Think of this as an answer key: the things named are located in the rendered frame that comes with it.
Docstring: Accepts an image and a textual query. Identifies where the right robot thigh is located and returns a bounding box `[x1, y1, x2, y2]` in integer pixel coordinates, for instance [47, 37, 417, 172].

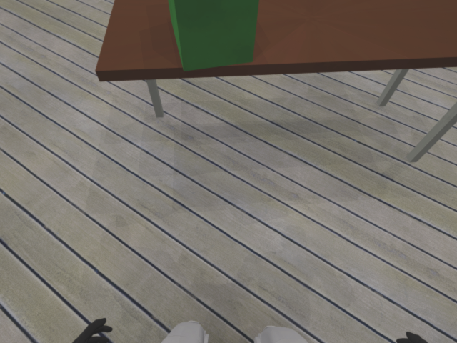
[254, 327, 308, 343]

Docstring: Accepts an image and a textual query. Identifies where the carton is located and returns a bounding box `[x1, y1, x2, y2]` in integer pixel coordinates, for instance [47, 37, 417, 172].
[168, 0, 259, 71]

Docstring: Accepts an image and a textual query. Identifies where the table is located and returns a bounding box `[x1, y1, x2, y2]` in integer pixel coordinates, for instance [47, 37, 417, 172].
[95, 0, 457, 162]

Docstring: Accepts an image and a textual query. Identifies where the left robot thigh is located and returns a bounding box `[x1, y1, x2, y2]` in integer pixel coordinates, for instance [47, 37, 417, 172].
[162, 322, 209, 343]

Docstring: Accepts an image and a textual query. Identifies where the left robot hand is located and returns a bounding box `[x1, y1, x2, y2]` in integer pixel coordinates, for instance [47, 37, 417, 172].
[72, 318, 112, 343]

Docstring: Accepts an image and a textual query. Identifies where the robot thigh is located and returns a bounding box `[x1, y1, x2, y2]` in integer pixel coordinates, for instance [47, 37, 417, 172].
[254, 327, 308, 343]
[162, 322, 209, 343]

